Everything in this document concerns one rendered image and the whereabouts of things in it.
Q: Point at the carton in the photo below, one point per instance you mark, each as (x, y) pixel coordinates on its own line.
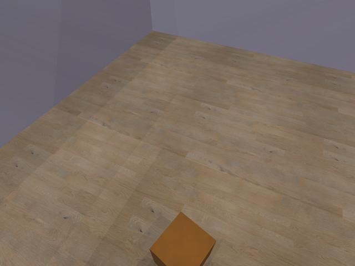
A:
(183, 243)

